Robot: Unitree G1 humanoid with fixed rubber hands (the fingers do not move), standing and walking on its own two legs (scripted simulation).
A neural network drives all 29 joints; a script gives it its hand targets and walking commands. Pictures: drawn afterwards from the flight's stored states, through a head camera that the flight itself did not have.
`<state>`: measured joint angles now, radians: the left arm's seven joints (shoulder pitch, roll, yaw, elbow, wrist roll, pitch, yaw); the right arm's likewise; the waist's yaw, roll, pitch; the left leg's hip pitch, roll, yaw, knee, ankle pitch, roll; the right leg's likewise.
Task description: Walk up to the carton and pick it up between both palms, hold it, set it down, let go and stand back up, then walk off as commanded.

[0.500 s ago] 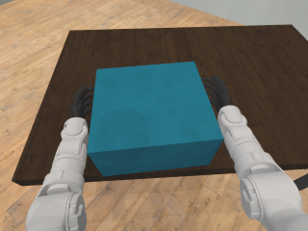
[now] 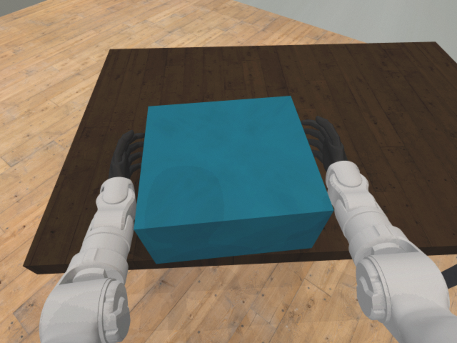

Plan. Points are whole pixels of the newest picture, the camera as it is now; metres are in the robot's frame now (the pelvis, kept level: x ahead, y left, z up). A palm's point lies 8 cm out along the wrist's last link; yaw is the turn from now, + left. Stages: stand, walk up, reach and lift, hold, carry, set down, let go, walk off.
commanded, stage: set down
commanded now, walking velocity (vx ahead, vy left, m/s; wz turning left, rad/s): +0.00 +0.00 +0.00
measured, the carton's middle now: (227, 174) +0.42 +0.03 +0.03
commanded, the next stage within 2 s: none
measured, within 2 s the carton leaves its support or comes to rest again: rests again in 0.42 s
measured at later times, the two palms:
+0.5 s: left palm (122, 173) +0.41 +0.22 +0.06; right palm (329, 151) +0.45 -0.16 +0.08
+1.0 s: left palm (123, 174) +0.41 +0.22 +0.05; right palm (327, 155) +0.45 -0.16 +0.06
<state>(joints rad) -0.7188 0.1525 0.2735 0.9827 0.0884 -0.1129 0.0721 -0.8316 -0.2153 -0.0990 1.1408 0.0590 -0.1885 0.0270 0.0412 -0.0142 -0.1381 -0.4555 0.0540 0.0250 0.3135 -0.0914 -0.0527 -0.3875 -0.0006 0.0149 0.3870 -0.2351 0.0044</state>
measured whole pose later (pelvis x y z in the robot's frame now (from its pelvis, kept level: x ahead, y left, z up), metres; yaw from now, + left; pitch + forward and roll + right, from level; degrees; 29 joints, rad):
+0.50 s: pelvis -0.01 +0.01 +0.00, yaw +0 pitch +17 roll +0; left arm -0.82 0.15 0.24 1.09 -0.04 -0.15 0.13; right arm -0.94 -0.29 -0.02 1.20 0.19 -0.15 0.04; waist 0.07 0.01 -0.15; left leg -0.56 0.06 0.03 0.35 -0.09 -0.04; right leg -0.48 0.00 0.02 0.39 -0.21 0.00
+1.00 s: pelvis -0.01 +0.01 -0.01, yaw -1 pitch +20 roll -1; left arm -0.82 0.15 0.22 1.09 -0.08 -0.14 0.13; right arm -0.94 -0.31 0.04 1.23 0.27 -0.16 0.04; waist 0.08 0.02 -0.20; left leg -0.63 0.07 0.03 0.37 -0.09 -0.04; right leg -0.54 0.01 0.02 0.39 -0.20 0.00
